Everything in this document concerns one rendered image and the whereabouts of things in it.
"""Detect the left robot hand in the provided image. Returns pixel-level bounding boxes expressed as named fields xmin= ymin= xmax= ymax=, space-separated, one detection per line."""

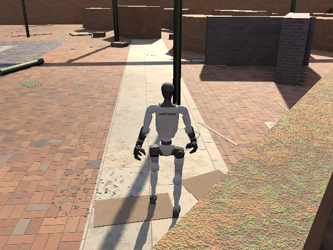
xmin=133 ymin=148 xmax=146 ymax=161

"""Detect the robot right forearm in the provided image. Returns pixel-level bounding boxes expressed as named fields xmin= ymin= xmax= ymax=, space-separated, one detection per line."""
xmin=188 ymin=126 xmax=197 ymax=145

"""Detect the right robot hand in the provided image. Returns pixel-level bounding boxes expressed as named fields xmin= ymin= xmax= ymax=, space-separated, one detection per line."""
xmin=186 ymin=143 xmax=198 ymax=154

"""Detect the robot left shin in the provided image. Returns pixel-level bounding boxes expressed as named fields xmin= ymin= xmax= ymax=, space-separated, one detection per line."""
xmin=150 ymin=163 xmax=158 ymax=198

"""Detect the robot right upper arm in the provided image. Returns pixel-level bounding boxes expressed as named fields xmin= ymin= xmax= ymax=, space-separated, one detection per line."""
xmin=178 ymin=105 xmax=193 ymax=134

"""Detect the robot left forearm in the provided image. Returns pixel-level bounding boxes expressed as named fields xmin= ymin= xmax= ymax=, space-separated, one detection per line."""
xmin=135 ymin=126 xmax=147 ymax=149

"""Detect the left robot thigh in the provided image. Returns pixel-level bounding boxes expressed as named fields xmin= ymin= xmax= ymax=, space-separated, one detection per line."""
xmin=149 ymin=144 xmax=160 ymax=172

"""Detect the robot left upper arm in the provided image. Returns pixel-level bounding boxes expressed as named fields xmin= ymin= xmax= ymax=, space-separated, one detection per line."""
xmin=142 ymin=105 xmax=157 ymax=134

